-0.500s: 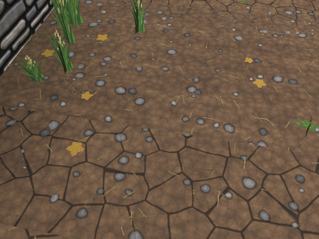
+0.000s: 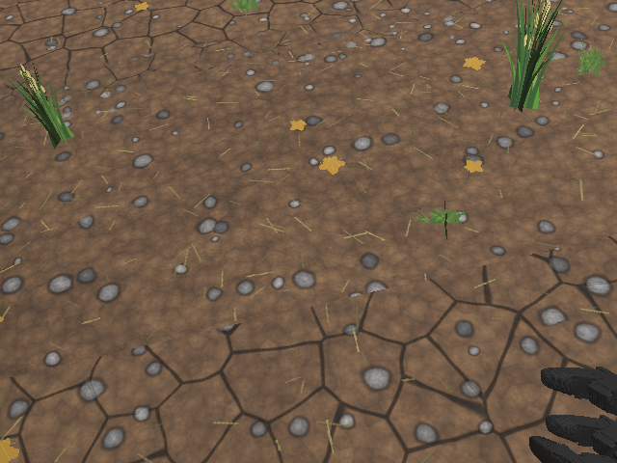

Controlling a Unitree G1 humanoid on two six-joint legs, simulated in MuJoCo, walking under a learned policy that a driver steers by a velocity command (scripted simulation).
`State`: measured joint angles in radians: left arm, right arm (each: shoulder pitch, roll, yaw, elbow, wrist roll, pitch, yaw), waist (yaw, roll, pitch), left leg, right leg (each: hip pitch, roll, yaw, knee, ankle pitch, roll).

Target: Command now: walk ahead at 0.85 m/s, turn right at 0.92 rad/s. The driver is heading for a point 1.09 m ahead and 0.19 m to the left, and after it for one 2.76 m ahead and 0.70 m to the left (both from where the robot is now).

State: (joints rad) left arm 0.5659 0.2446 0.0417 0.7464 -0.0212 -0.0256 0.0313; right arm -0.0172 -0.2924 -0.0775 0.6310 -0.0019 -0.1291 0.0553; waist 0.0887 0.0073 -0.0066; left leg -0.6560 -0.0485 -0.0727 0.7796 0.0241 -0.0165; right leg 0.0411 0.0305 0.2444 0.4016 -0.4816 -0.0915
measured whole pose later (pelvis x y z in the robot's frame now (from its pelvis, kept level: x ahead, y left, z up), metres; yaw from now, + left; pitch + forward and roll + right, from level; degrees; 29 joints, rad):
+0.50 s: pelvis +0.43 -0.13 -0.14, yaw -4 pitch +0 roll +7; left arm -0.02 0.29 0.02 0.55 0.02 -0.14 -0.07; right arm 0.71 -0.26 -0.09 0.89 0.05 -0.04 -0.02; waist -0.11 -0.09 -0.02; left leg 0.04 0.02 -0.17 1.11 -0.68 -0.03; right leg -0.39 -0.11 0.12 0.43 0.29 -0.04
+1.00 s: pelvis +0.84 -0.10 -0.21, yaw +24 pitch -2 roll -2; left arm 0.27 0.25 0.03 0.80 -0.01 -0.13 0.01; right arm 0.24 -0.29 -0.07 0.66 0.01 -0.04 0.05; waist -0.01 0.01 0.07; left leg -0.49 -0.13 0.06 0.82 -0.34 0.21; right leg -0.21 0.01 0.03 1.48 -0.46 -0.03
